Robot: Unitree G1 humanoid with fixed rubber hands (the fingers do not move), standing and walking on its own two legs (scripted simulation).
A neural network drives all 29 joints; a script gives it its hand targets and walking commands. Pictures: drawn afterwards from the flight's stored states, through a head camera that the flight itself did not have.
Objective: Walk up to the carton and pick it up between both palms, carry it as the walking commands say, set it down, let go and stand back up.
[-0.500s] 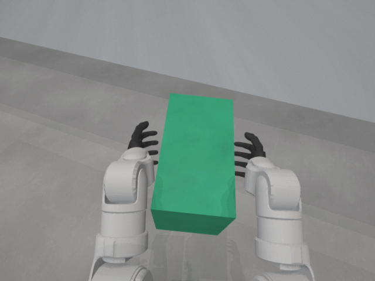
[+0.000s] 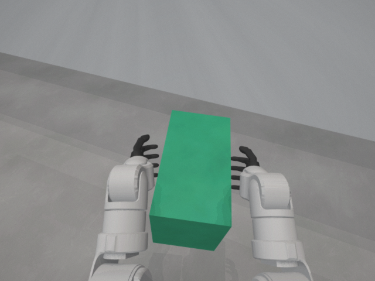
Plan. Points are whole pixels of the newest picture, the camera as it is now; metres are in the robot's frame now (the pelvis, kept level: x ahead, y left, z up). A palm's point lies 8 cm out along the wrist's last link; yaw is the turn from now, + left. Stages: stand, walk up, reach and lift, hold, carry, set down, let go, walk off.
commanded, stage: carry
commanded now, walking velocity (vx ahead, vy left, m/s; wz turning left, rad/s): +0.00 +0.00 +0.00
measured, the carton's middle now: (192, 178) +0.35 +0.00 +0.01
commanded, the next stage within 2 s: none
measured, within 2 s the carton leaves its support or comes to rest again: neither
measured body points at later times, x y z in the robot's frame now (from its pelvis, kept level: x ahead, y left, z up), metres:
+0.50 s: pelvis +0.00 +0.00 +0.00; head -0.02 +0.00 +0.45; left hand +0.32 +0.12 +0.10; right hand +0.31 -0.12 +0.08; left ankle +0.06 +0.09 -0.73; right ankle +0.00 -0.13 -0.73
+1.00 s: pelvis +0.00 +0.00 +0.00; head -0.02 +0.00 +0.45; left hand +0.32 +0.12 +0.09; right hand +0.31 -0.12 +0.08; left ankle +0.06 +0.09 -0.73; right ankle +0.00 -0.13 -0.73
